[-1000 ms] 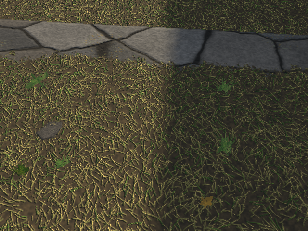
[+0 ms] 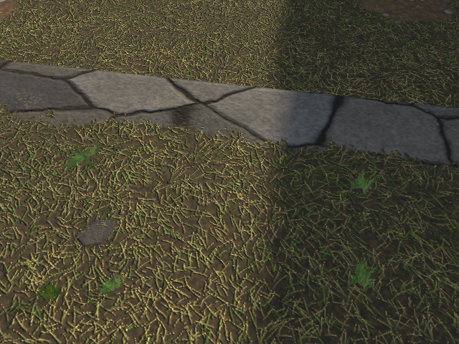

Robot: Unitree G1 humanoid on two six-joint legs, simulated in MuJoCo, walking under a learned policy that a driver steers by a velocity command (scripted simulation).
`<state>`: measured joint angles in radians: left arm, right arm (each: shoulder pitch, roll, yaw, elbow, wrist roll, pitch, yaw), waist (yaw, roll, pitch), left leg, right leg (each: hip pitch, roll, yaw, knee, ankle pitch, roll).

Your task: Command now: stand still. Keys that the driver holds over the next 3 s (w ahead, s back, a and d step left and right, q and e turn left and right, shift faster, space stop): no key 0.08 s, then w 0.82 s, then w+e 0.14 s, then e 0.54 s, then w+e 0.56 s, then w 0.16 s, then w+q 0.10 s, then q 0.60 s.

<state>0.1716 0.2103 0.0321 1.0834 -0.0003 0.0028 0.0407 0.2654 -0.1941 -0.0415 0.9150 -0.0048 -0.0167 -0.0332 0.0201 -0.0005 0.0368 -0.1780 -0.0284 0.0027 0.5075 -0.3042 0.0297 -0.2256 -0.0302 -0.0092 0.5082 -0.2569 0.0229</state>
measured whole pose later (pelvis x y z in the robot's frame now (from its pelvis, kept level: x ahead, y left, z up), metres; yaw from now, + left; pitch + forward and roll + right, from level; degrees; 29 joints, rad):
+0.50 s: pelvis +0.09 -0.06 +0.00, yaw +0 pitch +1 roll +1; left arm 0.34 0.21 0.05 1.10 -0.01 -0.11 -0.02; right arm 0.29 -0.25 -0.06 0.97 0.04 -0.09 -0.01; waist 0.03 0.03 -0.02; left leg -0.44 0.03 -0.02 1.13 -0.32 0.07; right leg -0.20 0.02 -0.06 0.48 -0.30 -0.05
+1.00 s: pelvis +0.36 -0.02 -0.01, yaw -2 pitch +1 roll +1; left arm 0.38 0.23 0.04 1.03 -0.04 -0.09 0.01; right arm 0.07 -0.23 -0.05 0.90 0.01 -0.11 0.04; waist 0.02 -0.02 0.05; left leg -0.40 -0.03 0.09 0.51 -0.14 0.07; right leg -0.29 -0.01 0.06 1.21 -0.41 -0.05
